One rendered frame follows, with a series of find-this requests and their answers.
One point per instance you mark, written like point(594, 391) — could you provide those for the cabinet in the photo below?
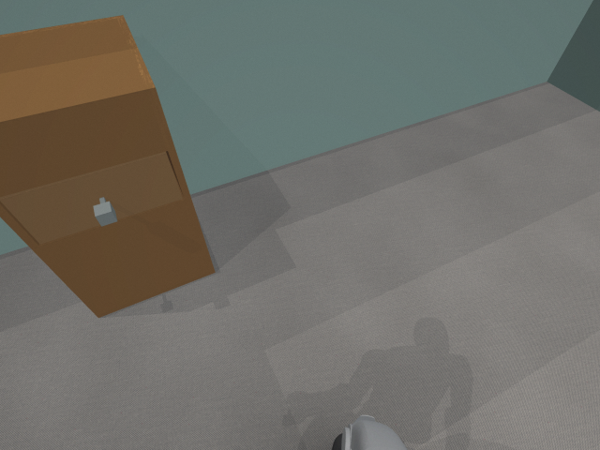
point(74, 99)

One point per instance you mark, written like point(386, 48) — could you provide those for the right robot thigh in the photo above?
point(370, 435)

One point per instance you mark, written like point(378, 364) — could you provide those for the drawer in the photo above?
point(66, 207)

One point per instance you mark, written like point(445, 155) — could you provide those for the handle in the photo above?
point(104, 212)

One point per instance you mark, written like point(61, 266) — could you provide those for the robot right shin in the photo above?
point(364, 417)

